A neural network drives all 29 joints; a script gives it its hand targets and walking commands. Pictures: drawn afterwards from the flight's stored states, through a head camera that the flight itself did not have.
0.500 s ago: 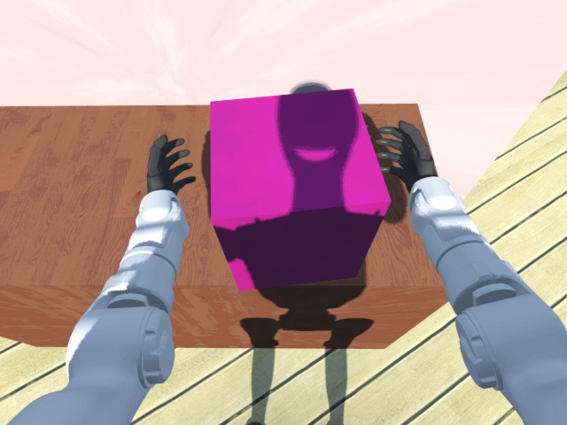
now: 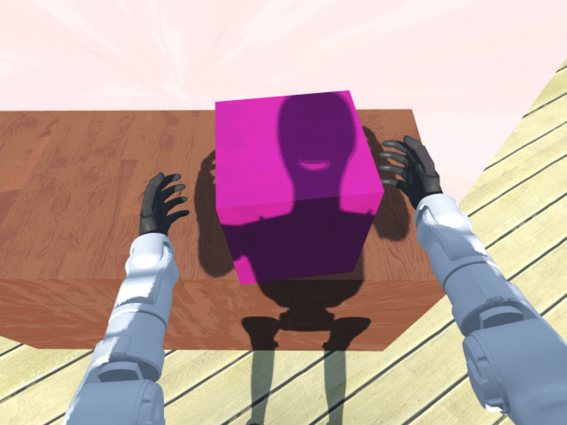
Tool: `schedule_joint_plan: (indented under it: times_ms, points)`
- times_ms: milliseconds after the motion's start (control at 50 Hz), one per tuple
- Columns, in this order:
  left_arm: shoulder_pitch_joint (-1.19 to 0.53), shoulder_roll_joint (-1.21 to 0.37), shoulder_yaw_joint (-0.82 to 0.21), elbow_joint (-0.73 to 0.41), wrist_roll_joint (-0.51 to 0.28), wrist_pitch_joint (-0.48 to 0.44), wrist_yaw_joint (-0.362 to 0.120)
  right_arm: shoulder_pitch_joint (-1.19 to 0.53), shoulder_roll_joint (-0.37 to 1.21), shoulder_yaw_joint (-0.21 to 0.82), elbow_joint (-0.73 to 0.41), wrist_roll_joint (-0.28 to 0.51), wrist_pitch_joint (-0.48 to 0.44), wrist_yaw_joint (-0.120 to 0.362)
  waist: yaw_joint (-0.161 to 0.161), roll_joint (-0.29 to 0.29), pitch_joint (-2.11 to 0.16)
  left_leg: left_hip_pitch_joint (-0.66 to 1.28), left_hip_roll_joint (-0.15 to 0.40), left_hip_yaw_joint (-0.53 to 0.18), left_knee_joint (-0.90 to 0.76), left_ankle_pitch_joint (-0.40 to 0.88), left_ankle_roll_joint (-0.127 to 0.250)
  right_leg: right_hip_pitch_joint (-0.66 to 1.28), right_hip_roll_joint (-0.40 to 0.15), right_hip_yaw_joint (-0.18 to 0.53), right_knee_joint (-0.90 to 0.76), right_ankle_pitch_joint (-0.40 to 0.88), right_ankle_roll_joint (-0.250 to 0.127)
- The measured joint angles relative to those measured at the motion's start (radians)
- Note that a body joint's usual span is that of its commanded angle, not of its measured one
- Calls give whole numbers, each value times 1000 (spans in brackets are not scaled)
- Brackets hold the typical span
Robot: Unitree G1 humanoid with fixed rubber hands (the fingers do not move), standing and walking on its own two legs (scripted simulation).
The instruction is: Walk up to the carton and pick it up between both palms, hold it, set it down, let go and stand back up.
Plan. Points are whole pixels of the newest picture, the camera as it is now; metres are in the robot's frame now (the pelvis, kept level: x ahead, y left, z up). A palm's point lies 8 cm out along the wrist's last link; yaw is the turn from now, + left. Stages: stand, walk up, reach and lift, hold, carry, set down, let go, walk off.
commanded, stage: set down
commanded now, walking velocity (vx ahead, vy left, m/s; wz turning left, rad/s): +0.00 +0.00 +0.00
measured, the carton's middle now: (290, 194) +0.48 +0.03 -0.01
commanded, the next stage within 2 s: none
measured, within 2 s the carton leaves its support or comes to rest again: neither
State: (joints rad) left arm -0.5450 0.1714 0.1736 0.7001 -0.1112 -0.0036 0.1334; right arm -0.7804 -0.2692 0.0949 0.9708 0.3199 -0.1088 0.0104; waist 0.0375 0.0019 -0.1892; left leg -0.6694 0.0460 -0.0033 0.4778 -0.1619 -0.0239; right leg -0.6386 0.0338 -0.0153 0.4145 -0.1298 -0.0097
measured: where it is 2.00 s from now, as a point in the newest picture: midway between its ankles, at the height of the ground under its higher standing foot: outside the picture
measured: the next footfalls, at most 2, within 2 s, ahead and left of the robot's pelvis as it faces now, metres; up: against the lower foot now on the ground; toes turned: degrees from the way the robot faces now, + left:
none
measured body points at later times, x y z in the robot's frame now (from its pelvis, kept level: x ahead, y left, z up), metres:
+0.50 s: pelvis -0.01 +0.00 +0.00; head +0.05 +0.01 +0.45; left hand +0.33 +0.23 +0.01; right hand +0.38 -0.18 +0.03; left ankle +0.02 +0.13 -0.73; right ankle +0.02 -0.11 -0.73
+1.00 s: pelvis -0.01 +0.00 +0.01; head +0.03 +0.01 +0.46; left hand +0.26 +0.23 +0.00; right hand +0.31 -0.20 +0.00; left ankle +0.02 +0.13 -0.73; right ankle +0.02 -0.11 -0.73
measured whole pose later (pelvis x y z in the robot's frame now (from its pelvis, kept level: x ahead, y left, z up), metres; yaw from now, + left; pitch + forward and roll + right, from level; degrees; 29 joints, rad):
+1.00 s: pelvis -0.01 +0.00 +0.01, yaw +0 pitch +5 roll -1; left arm -0.01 0.15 0.04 0.42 -0.11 -0.15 0.15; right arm -0.17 -0.27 0.06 0.69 0.32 -0.29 0.08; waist 0.04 0.00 -0.02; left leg -0.38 0.05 0.00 0.48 -0.19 -0.02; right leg -0.35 0.03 -0.01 0.41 -0.16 -0.01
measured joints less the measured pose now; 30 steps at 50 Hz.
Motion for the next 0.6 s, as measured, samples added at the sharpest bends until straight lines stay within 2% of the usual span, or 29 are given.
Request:
schedule_joint_plan:
  times_ms: [80, 340, 440, 560, 600]
  points:
    - [34, -2, -17, -30, 1, 1, 0, 52, -3, 0, -27, 0, 0, 4, 0, 0, 23, 46, 0, 0, 0, 0, 0, 46, 0, 0, 0, -1, 0]
    - [79, -2, -54, 34, -34, -51, 4, 116, -3, -21, -32, 0, 8, 35, 0, 0, 32, 88, 0, 0, 0, 6, 2, 88, 0, 0, 0, 6, 0]
    - [180, -12, -68, -96, 1, -50, 5, 188, -5, -28, -66, 0, -34, 38, 0, 0, 88, 138, 0, 0, 0, 0, 0, 138, 0, 0, 0, -1, -1]
    - [309, -12, -82, -185, 3, -64, 5, 347, -5, -28, -150, 0, -69, 50, 0, 0, 125, 169, 0, 0, 0, -6, 1, 170, 0, 0, 0, -7, -1]
    - [333, -12, -83, -179, -11, -83, 6, 389, -5, -29, -166, 0, -72, 52, 0, 0, 127, 170, 0, 0, 0, -6, 1, 170, 0, 0, 0, -7, -1]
